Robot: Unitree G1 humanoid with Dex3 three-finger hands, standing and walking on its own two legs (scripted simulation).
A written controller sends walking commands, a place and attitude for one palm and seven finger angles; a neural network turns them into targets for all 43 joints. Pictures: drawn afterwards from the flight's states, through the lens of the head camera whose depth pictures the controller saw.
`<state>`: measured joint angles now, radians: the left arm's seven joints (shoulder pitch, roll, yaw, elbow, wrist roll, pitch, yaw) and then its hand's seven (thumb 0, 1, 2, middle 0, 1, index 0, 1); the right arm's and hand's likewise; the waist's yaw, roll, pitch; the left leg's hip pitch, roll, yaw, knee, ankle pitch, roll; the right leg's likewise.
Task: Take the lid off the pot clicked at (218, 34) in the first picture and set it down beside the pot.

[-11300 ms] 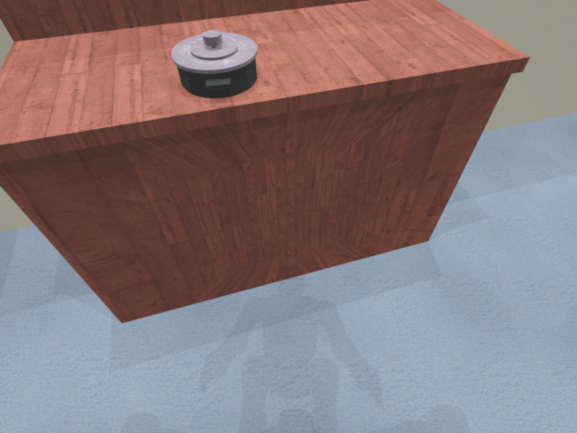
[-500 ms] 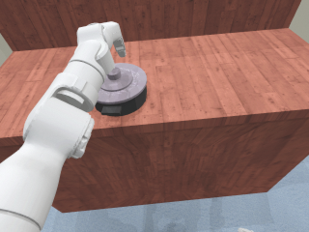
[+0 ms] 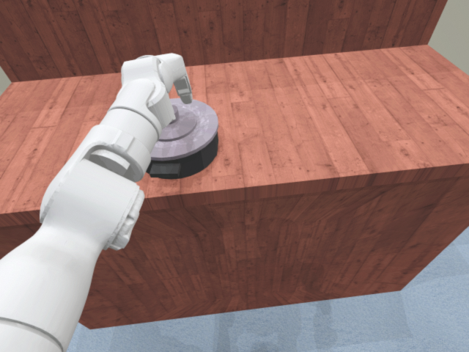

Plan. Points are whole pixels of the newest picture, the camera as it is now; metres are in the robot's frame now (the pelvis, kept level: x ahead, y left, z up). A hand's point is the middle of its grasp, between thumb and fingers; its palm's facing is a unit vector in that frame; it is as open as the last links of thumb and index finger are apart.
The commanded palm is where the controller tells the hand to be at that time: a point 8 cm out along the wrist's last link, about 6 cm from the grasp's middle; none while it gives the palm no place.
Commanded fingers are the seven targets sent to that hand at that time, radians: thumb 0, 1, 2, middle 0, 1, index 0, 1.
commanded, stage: lower the open fingers around the knob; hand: left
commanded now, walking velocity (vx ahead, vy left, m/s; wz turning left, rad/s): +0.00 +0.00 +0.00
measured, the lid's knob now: (168, 114) +0.52 +0.12 +0.15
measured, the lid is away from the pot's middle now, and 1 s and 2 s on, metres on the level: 0.00 0.00 0.00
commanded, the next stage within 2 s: raise the hand to come down again in 0.40 s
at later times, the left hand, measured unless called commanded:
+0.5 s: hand (167, 101) +0.48 +0.10 +0.21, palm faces -0.34 -0.12 -0.93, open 10.0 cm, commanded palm +0.47 +0.12 +0.22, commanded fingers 0.00 -0.39 1.70 -0.87 -0.10 -0.87 -0.10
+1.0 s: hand (158, 104) +0.49 +0.12 +0.19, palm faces -0.30 -0.07 -0.95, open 10.3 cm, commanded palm +0.48 +0.12 +0.25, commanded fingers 0.00 -0.18 1.12 -0.63 -0.42 -0.63 -0.42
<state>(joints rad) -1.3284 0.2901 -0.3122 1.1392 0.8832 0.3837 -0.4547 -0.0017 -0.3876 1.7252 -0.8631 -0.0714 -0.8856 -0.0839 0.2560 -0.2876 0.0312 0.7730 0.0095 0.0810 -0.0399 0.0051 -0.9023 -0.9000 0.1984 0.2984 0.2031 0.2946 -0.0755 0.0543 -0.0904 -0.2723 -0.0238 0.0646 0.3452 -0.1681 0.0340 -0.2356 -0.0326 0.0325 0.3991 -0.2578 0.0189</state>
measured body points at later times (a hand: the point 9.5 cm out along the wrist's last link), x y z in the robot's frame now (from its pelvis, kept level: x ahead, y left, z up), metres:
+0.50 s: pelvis -0.01 +0.00 +0.00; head +0.01 -0.02 +0.45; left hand +0.49 +0.10 +0.26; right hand +0.03 -0.28 -0.14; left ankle +0.00 +0.10 -0.74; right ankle -0.04 -0.13 -0.74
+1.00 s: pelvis +0.01 +0.00 +0.00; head +0.03 -0.03 +0.45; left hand +0.50 +0.12 +0.25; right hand +0.07 -0.26 -0.15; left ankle +0.00 +0.10 -0.74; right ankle -0.04 -0.13 -0.74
